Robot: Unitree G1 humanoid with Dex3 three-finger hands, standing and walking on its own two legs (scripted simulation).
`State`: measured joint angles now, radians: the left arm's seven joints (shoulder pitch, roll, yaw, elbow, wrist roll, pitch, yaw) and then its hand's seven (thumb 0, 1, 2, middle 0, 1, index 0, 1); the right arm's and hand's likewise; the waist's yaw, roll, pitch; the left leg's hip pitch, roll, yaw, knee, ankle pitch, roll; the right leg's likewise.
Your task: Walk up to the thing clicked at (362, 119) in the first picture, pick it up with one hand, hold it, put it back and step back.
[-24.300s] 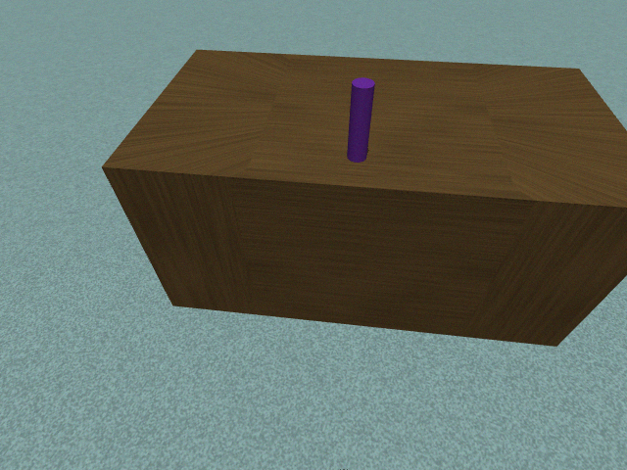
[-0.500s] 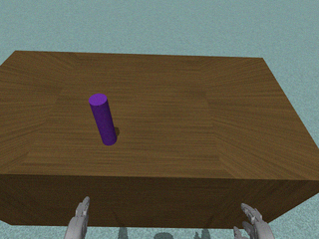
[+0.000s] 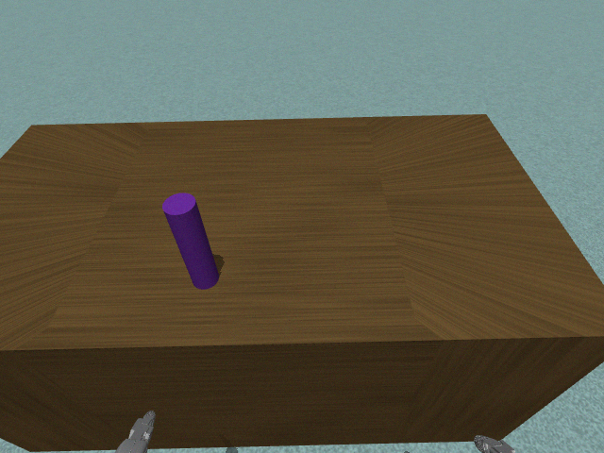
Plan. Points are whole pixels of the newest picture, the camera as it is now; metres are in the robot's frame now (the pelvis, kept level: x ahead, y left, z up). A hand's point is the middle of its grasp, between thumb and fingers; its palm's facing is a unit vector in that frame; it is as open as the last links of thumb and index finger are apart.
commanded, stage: home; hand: left
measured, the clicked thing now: (194, 245) +0.48 +0.22 -0.02
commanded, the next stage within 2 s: stand in 1.82 s
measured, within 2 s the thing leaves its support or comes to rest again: neither
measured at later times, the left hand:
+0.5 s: hand out of the picture +0.03 +0.26 -0.15, palm faces -0.05 -0.93 -0.37, open 17.6 cm
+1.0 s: hand out of the picture +0.06 +0.27 -0.14, palm faces -0.03 -0.93 -0.36, open 17.6 cm
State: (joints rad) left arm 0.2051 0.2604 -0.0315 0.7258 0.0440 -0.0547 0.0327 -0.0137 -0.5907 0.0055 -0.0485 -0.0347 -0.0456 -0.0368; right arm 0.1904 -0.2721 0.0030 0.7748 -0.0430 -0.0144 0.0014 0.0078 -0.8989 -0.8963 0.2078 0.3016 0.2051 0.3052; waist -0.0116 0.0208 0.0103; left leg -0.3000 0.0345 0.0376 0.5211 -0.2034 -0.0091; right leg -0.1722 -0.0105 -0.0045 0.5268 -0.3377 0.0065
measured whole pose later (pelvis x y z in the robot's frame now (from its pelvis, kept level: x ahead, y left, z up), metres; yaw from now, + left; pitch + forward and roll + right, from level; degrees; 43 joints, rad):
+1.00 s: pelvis +0.01 +0.01 +0.01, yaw +0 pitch -3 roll +0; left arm 0.16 0.36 -0.02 1.11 0.02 -0.01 0.00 -0.01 -0.57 0.03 -0.05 -0.04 -0.05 -0.05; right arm 0.12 -0.35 0.01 1.13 -0.02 -0.01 0.01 0.00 -0.90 -0.90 0.21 0.30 0.20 0.31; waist 0.00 0.01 0.03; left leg -0.18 0.01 0.04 0.35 -0.13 0.00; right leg -0.04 -0.03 0.00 0.33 -0.25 0.02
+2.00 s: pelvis +0.01 +0.01 +0.01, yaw +1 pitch -3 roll +0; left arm 0.15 0.35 -0.01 1.10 0.01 0.00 0.00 -0.01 -0.54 0.06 -0.07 -0.07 -0.07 -0.07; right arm 0.11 -0.35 0.00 1.14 -0.02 0.00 0.01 0.00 -0.90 -0.90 0.21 0.30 0.20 0.31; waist 0.00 0.00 0.04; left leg -0.17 0.01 0.04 0.34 -0.13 0.00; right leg -0.02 -0.03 -0.01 0.32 -0.25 0.02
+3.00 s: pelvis +0.02 +0.00 +0.01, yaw +1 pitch -2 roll +0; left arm 0.15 0.35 0.00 1.09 0.01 0.00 0.00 0.00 0.91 0.90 -0.21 -0.30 -0.20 -0.30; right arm 0.11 -0.35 0.01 1.13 -0.01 0.00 0.01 0.00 -0.91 -0.89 0.21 0.30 0.20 0.30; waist 0.00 -0.01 0.05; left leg -0.16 0.02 0.03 0.35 -0.15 -0.01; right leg 0.00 -0.02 -0.02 0.30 -0.25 0.02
